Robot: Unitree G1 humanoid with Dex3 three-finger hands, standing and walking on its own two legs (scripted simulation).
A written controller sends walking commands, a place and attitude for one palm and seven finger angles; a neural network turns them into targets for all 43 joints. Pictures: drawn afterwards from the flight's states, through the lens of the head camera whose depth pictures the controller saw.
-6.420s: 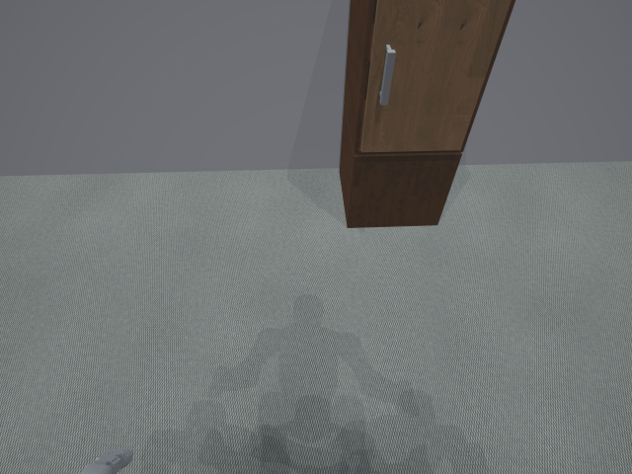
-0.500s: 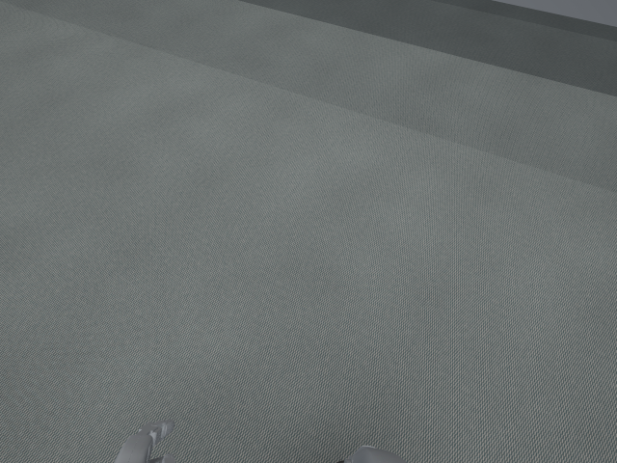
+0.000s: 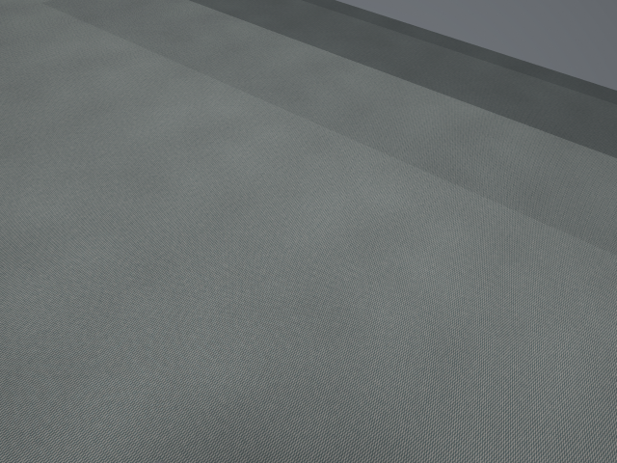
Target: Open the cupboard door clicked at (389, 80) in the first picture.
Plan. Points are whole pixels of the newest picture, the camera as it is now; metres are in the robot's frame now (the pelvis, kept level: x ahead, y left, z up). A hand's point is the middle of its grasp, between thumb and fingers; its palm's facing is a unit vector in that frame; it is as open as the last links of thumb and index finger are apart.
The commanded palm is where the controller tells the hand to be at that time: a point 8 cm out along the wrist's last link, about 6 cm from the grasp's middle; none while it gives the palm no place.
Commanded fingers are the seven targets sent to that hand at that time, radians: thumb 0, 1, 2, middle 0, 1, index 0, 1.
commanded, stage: turn to face it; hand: left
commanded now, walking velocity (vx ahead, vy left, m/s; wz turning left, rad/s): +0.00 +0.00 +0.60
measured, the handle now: out of the picture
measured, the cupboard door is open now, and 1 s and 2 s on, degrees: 0 0 0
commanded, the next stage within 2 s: none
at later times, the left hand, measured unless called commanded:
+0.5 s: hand out of the picture +0.04 +0.15 -0.12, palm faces +0.31 -0.91 -0.29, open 7.3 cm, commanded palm none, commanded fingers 0.00 0.90 0.90 -0.20 -0.30 -0.20 -0.30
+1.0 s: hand out of the picture -0.12 +0.16 -0.16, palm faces +0.61 -0.74 -0.28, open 7.4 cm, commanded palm none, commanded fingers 0.00 0.90 0.90 -0.20 -0.30 -0.20 -0.30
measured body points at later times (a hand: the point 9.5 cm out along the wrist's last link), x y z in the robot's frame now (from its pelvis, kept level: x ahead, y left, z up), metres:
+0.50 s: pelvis -0.01 -0.07 +0.01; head +0.01 -0.10 +0.46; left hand +0.02 +0.20 -0.10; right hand +0.12 -0.32 -0.15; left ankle -0.02 +0.07 -0.66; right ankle +0.01 -0.17 -0.72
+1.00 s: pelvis -0.03 -0.05 +0.01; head +0.01 -0.02 +0.46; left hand -0.15 +0.20 -0.14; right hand +0.21 -0.20 -0.12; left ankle -0.10 +0.04 -0.72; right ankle +0.02 -0.18 -0.65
